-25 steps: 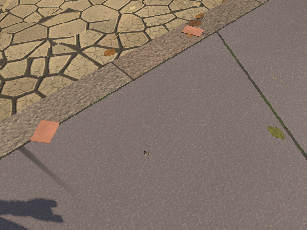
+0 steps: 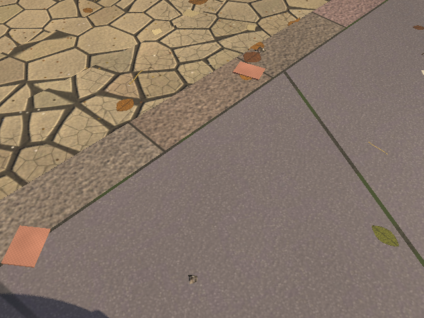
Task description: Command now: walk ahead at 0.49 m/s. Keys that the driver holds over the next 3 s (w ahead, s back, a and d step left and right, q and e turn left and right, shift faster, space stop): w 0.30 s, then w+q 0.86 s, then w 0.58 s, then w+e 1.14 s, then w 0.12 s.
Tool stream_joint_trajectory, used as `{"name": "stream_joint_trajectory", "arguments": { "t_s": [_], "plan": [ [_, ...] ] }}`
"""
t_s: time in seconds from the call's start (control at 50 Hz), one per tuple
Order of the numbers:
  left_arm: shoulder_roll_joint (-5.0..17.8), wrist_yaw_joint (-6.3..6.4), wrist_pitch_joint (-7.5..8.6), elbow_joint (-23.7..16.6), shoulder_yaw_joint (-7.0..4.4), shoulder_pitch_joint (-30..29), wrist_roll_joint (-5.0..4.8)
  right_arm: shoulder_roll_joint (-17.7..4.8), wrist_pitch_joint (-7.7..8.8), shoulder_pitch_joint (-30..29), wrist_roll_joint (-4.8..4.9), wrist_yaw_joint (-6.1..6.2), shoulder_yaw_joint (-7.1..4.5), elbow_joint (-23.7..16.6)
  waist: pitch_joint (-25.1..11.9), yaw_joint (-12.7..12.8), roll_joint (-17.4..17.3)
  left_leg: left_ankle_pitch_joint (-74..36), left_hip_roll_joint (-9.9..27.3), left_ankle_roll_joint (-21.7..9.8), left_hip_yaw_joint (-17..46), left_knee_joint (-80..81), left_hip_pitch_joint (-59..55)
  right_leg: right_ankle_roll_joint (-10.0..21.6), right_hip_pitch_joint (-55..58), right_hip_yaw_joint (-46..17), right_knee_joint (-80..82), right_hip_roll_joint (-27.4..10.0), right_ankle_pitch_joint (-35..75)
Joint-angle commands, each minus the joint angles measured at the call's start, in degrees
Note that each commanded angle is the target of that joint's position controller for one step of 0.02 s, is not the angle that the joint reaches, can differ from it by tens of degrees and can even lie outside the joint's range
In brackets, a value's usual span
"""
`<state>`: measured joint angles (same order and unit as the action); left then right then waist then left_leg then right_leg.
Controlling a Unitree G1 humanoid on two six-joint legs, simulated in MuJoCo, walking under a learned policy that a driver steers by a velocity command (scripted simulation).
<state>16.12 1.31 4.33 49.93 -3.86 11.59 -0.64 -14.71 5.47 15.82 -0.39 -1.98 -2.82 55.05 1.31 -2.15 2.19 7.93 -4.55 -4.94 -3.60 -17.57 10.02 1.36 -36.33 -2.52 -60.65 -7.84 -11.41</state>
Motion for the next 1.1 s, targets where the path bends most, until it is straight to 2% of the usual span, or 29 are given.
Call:
{"name": "stream_joint_trajectory", "arguments": {
  "t_s": [0.02, 0.1, 0.2, 0.26, 0.28, 0.3, 0.32, 0.34, 0.36, 0.38, 0.4, 0.42, 0.46, 0.52, 0.6, 0.66, 0.74, 0.8, 0.82, 0.84, 0.86, 0.88, 0.9, 0.92, 0.94, 0.96, 0.98, 1.04, 1.1],
  "plan": [
    [3.3, 0.14, 0.11, -2.83, -0.85, 0.64, 0.69, -8.64, 1.15, -3.21, 0.22, 1.23, -1.52, -3.72, 1.65, 2.37, -4.43, -0.14, 16.32, -9.13, 13.21, 13.3, 3.0, -1.59, -3.03, -1.54, 7.67, -2.32, 9.63],
    [1.63, -0.86, 1.04, -5.04, 0.04, -7.65, 0.29, -9.61, 0.52, 1.5, 0.97, 2.05, -1.52, -2.63, 2.3, -0.71, -4.09, -3.88, 14.53, -6.93, 8.43, 12.8, -0.13, -1.91, -0.89, 1.28, 21.97, 0.35, 19.23],
    [1.81, -2.81, 1.71, -8.4, 0.84, -15.63, -0.45, -10.12, -1.08, 7.37, 1.38, 2.15, -1.71, -0.48, 3.92, -3.25, -4.2, -6.55, 17.84, -6.73, 8.6, 8.37, -10.37, -0.9, -2.67, 1.95, 30.23, 2.39, 15.09],
    [4.12, -3.6, 2.12, -8.93, 0.3, -13.44, -0.59, -11.27, -2.08, 6.8, 1.47, 2.36, -2.2, -0.54, 1.86, -0.55, -6.41, -17.42, 19.81, -5.28, 9.25, 2.86, -14.92, 1.47, 2.44, 2.83, 32.66, 4.33, 7.83],
    [5.68, -3.56, 2.25, -7.82, -0.48, -8.77, -0.5, -11.61, -2.38, 5.42, 1.47, 2.38, -2.26, -0.95, -1.16, 2.48, -7.12, -27.73, 18.64, -4.33, 7.9, -2.8, -14.88, 2.78, 9.66, 4.48, 33.9, 6.21, 6.88],
    [8.54, -3.18, 2.28, -4.93, -1.97, 0.67, -0.33, -10.34, -2.62, 4.99, 1.22, 2.41, -1.74, -1.4, -7.34, 6.81, -6.42, -33.2, 15.48, -2.75, 5.38, -13.77, -11.58, 4.81, 23.11, 5.1, 34.1, 7.08, 8.17],
    [13.12, -2.52, 2.15, -2.92, -3.24, 11.77, 0.65, -7.64, -2.38, 5.65, 0.08, 2.39, -0.5, -3.16, -16.85, 10.35, -0.54, -18.97, 11.93, -0.74, 3.33, -32.14, 1.4, 8.96, 42.61, -7.07, 31.46, -4.01, 9.91],
    [16.07, -2.78, 1.71, -1.44, -3.88, 14.37, 0.55, -0.02, -1.02, 12.97, 0.57, 1.74, 1.58, -3.19, -23.97, 6.41, 14.97, 21.11, 1.11, 2.64, 3.83, -50.84, 24.68, 17.16, 61.24, -33.84, 37.71, -16.38, -2.16],
    [9.66, -2.66, 1.75, -2.29, -2.17, 13.96, 0.44, -7.05, 0.1, 8.74, 2.21, 1.7, -0.03, -2.56, -21.65, 9.27, 8.33, 24.94, 3.28, 1.73, 12.13, -57.15, 30.57, 14.83, 59.16, -35.83, 41.64, -15.42, -7.14],
    [7.64, -2.33, 1.9, -2.9, -1.41, 9.5, 0.59, -9.85, 0.72, 3.29, 3.62, 1.67, -1.0, -4.48, -13.24, 8.73, 6.06, 19.85, 5.94, 1.0, 11.55, -57.72, 33.65, 12.02, 51.79, -26.13, 42.7, -13.73, -3.33],
    [6.55, -2.26, 2.03, -3.52, -0.98, 5.13, 0.8, -9.29, 0.76, 0.92, 3.42, 2.04, -0.99, -4.89, -8.96, 6.79, 2.01, 14.65, 8.83, 1.32, 10.12, -55.3, 31.57, 10.73, 43.75, -19.24, 44.41, -11.65, 2.72],
    [4.9, -2.37, 2.23, -3.6, -0.63, 2.29, 0.95, -8.59, 0.32, 0.0, 2.61, 2.29, -1.34, -4.83, -5.36, 5.24, 1.14, 11.33, 10.45, 1.79, 9.99, -52.01, 29.75, 10.0, 37.59, -14.17, 46.67, -9.62, 5.82],
    [3.16, -2.52, 2.79, -3.13, -0.31, 0.1, 1.52, -6.26, -1.39, 2.59, 2.61, 2.19, -1.52, -4.15, -3.56, 2.48, 3.09, 7.69, 12.24, 2.32, 10.23, -49.33, 24.4, 9.1, 31.17, -7.62, 50.35, -7.2, 7.98],
    [4.59, -2.09, 3.3, -1.81, -0.85, 0.24, 1.61, -4.28, -3.03, 1.19, 2.39, 2.2, -1.49, -5.36, -0.58, 1.36, 1.85, 3.58, 12.64, 3.45, 10.38, -46.23, 27.05, 9.6, 28.18, -0.77, 53.12, -7.0, 13.7],
    [5.86, -0.94, 2.87, -0.91, -1.25, 0.85, 1.72, -3.79, -2.82, -4.23, 1.74, 1.51, -1.49, -7.87, 1.41, 2.27, 1.09, -7.9, 12.06, 4.22, 9.14, -33.6, 29.39, 8.41, 29.27, 6.95, 54.51, -5.4, 15.66],
    [7.17, -0.28, 2.34, -0.23, -1.6, 2.95, 1.21, -2.59, -2.52, -10.8, 1.36, 0.4, -0.82, -10.45, 3.24, 4.75, -0.08, -12.6, 11.35, 3.66, 4.91, -24.9, 28.38, 7.7, 31.26, 10.82, 54.95, -5.71, 15.88],
    [8.51, -0.01, 0.57, 1.2, -2.26, 6.32, 0.14, -2.71, -2.58, -16.1, 1.54, -1.04, -0.65, -14.26, 4.52, 6.0, -0.22, -7.74, 10.27, 1.63, 2.27, -19.74, 31.6, 7.01, 40.88, 12.97, 50.7, -8.77, 22.12],
    [10.77, 0.48, -0.81, 0.37, -2.96, 4.44, -0.38, -5.2, -2.92, -13.01, 1.76, -1.72, -1.94, -15.51, 0.64, 2.44, 2.49, 0.63, 5.66, -1.41, -2.27, -19.31, 23.56, 5.14, 44.05, 15.11, 40.9, -9.29, 46.2],
    [11.44, 0.67, -1.36, 0.01, -3.13, 3.66, -0.43, -6.96, -3.07, -7.8, 1.96, -1.66, -2.99, -14.67, -2.45, -0.71, 3.18, 2.92, 3.26, -2.81, -3.6, -19.28, 16.73, 4.39, 43.37, 15.74, 33.11, -8.68, 53.12],
    [11.52, 0.79, -1.72, -0.43, -3.0, 2.49, -0.63, -9.86, -3.13, 1.02, 2.13, -1.15, -4.74, -12.6, -6.99, -5.66, 2.17, 0.1, 0.82, -4.87, -3.65, -15.51, 3.93, 2.65, 38.83, 16.89, 21.27, -6.55, 51.85],
    [9.57, 0.85, -1.3, -1.55, -2.18, 3.42, 0.49, -15.03, -3.74, 9.43, 2.08, 0.19, -6.79, -10.67, -12.12, -8.56, -4.4, 0.49, 6.9, -8.01, 8.07, -13.55, -13.09, -0.1, 24.93, 17.07, 3.44, -3.75, 33.23],
    [0.53, -0.32, 0.55, -4.34, 0.43, 9.2, 1.92, -19.98, -3.33, 7.06, 2.31, 0.43, -7.23, -11.18, -16.7, -0.41, -17.93, 9.64, 20.39, -18.78, 40.84, -7.66, -30.66, -3.36, -0.58, 9.91, -15.68, 8.89, -21.04],
    [5.02, -1.24, 3.14, -5.42, -0.02, 2.68, -0.47, -15.41, -2.6, 8.89, 1.66, 0.13, -5.77, -12.77, -21.57, -4.74, -10.82, 14.62, 23.16, -19.34, 51.03, 0.47, -33.34, -1.93, -7.29, -2.49, -20.7, 9.19, -23.03],
    [7.18, -1.65, 4.37, -7.12, -0.64, -2.5, -2.38, -12.44, -1.85, 6.83, 1.21, 0.04, -4.97, -12.48, -13.64, -5.08, -8.12, 10.17, 21.99, -16.47, 43.08, 1.57, -28.32, -0.39, -11.68, -2.69, -19.25, 6.5, -17.47],
    [6.8, -1.3, 4.92, -7.07, -0.49, -3.06, -1.64, -10.66, -1.38, 3.01, 1.52, 0.03, -4.44, -13.12, -8.85, -2.42, -3.26, 4.21, 19.58, -14.47, 35.91, 1.32, -19.61, 0.3, -9.59, -2.5, -14.28, 3.82, -12.23],
    [7.19, -0.83, 4.8, -6.4, -0.96, -2.82, 0.0, -8.7, -1.28, -0.98, 1.44, 0.1, -3.88, -14.06, -5.93, 0.04, -1.89, -1.99, 17.31, -13.13, 30.32, 1.73, -11.55, -0.08, -5.45, -2.35, -9.47, 2.11, -9.45],
    [7.75, -0.79, 4.07, -6.24, -1.4, -1.48, 0.54, -7.48, -1.19, -3.08, 0.79, 0.32, -3.37, -15.12, -5.24, 2.03, -2.98, -6.57, 15.79, -12.63, 27.32, 2.83, -6.45, -0.47, -1.19, -2.84, -6.97, 0.91, -7.57],
    [5.97, -0.66, 2.1, -7.11, -1.31, -1.52, 1.41, -8.84, -1.01, -2.36, 1.15, 1.24, -3.64, -15.41, -3.59, 3.27, -3.3, -14.04, 13.77, -12.73, 22.47, 4.99, 0.13, -3.09, 1.34, -1.33, 0.52, 0.93, -4.34],
    [4.3, -0.54, 1.66, -9.6, -0.69, -7.94, 1.66, -10.51, -1.29, 0.61, 1.44, 2.44, -4.12, -14.89, -1.66, 1.35, -4.18, -15.36, 10.98, -10.69, 18.63, 4.95, 2.44, -5.03, 0.33, -0.33, 12.59, 2.78, 6.12]
  ]
}}
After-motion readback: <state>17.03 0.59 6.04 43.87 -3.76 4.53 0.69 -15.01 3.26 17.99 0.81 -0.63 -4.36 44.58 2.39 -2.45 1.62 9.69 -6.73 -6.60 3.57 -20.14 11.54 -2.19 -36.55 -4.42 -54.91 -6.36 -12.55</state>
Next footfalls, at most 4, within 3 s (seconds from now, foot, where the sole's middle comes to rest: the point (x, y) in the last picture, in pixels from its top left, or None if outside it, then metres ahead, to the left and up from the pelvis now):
0.30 right None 0.36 -0.16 -0.78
0.86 left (176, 280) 0.63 0.11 -0.78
1.36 right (192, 192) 0.98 0.06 -0.78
1.86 left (100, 173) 1.09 0.42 -0.78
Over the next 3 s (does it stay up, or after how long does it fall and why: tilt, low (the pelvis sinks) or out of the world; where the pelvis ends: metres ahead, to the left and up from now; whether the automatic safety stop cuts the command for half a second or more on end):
stays up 1.60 0.43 -0.05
